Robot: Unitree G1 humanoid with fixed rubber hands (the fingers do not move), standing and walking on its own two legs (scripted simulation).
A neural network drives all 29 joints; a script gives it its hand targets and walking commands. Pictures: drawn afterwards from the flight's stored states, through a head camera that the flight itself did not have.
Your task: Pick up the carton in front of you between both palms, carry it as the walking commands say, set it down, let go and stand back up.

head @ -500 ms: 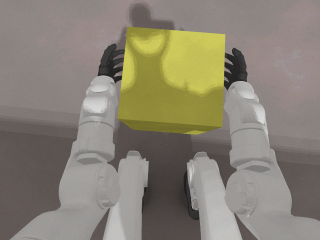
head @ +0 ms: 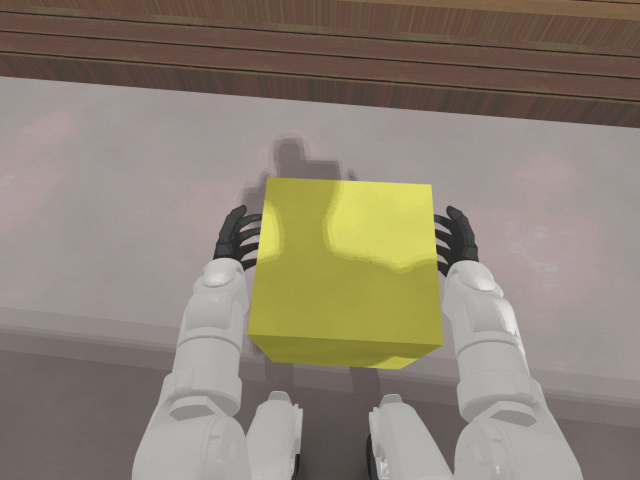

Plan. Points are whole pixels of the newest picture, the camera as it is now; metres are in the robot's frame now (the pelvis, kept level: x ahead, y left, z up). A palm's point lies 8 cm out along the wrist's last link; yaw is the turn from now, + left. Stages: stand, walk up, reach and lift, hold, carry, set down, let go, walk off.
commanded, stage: reach and lift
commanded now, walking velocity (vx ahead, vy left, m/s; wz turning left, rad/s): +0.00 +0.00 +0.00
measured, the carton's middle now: (341, 285) +0.37 +0.00 -0.10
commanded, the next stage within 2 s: hold in 1.54 s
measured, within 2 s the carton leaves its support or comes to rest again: neither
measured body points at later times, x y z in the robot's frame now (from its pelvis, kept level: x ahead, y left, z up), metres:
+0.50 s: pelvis +0.04 -0.01 +0.11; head +0.03 +0.00 +0.56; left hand +0.34 +0.15 +0.11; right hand +0.35 -0.15 +0.12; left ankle +0.06 +0.12 -0.62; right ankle +0.05 -0.13 -0.62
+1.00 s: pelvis +0.03 +0.00 +0.12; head +0.01 +0.00 +0.56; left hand +0.34 +0.15 +0.14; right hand +0.35 -0.15 +0.14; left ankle +0.06 +0.12 -0.62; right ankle +0.05 -0.13 -0.62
